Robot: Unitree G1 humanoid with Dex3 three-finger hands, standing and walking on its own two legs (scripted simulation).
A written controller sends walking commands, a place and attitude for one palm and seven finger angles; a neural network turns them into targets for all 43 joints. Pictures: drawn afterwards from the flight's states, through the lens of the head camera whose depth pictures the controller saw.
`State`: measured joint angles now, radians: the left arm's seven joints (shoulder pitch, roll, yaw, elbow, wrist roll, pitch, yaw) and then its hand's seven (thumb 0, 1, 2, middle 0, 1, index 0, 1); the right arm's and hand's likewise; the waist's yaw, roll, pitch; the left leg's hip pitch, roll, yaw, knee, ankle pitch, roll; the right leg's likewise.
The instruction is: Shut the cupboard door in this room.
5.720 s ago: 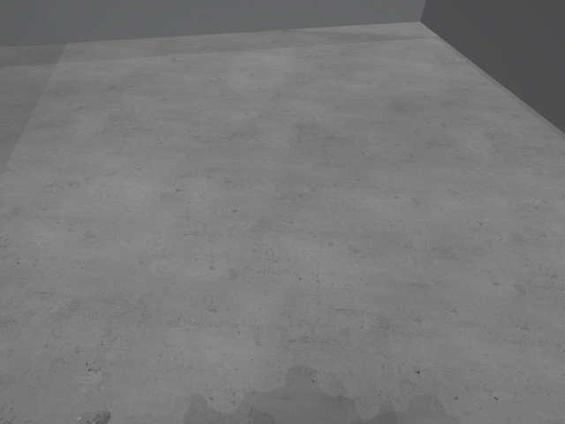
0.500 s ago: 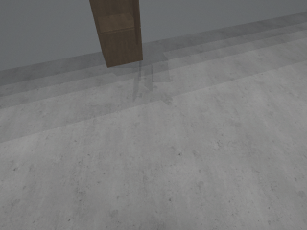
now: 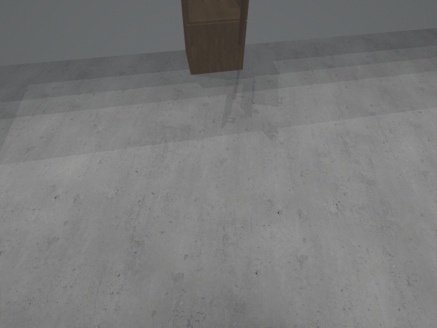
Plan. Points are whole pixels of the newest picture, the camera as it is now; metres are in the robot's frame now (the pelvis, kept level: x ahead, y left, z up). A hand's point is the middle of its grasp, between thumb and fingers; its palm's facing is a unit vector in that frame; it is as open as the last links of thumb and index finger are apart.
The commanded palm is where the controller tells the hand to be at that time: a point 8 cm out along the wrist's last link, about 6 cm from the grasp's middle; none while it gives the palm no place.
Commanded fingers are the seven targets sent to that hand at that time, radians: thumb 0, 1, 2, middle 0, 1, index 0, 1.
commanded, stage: turn or walk to find it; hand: left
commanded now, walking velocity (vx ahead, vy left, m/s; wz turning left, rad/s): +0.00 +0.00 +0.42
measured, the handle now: out of the picture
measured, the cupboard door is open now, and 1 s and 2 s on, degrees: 71 71 71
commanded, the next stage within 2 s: stand and wait in 0.40 s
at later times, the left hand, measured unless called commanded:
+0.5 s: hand out of the picture -0.04 +0.17 -0.17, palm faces +0.26 -0.93 -0.26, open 7.3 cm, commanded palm none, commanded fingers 0.00 0.90 0.90 -0.20 -0.30 -0.20 -0.30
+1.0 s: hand out of the picture -0.08 +0.16 -0.17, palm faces +0.32 -0.92 -0.21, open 7.4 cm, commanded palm none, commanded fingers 0.00 0.90 0.90 -0.20 -0.30 -0.20 -0.30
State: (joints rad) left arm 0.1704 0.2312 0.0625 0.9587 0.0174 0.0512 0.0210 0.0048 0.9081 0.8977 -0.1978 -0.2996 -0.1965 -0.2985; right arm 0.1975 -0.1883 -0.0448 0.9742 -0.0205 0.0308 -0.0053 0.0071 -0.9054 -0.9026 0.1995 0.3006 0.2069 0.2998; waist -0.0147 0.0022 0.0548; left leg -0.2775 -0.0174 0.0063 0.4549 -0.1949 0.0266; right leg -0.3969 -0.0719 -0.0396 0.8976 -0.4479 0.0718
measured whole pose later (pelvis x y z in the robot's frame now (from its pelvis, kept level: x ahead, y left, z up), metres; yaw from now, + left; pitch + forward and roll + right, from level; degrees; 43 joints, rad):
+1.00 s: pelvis -0.05 -0.01 +0.00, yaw +16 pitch -1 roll +1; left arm 0.27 0.14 0.01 1.07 0.03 0.01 0.03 0.00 0.91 0.90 -0.20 -0.30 -0.20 -0.30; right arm 0.19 -0.19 -0.04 1.05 0.00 0.05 -0.01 -0.01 -0.93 -0.90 0.20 0.30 0.21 0.30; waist 0.01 0.01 0.02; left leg -0.27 0.00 0.05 0.62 -0.37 0.00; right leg -0.22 -0.09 -0.11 0.54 -0.30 0.02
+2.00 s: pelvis -0.01 +0.00 -0.01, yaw +25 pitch +0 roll +0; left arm 0.27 0.13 0.02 1.12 0.02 0.01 0.04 0.01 0.91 0.90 -0.20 -0.30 -0.20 -0.30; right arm 0.25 -0.17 -0.03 1.12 -0.01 0.03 -0.03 0.01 -0.91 -0.90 0.20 0.30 0.20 0.30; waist 0.01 0.01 0.04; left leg -0.21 0.04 0.04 0.56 -0.34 -0.02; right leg -0.21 -0.04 -0.18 0.53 -0.32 -0.03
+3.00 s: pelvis -0.02 -0.02 +0.00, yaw +25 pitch -1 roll +0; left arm 0.25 0.15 0.01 1.14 0.01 0.01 0.03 0.01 0.91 0.90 -0.20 -0.30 -0.20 -0.30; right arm 0.28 -0.15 -0.02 1.16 -0.01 0.00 -0.04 0.01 -0.91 -0.90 0.20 0.30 0.20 0.30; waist 0.00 0.00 0.04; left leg -0.15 0.07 0.07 0.44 -0.26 -0.04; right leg -0.20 0.00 -0.03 0.46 -0.23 -0.02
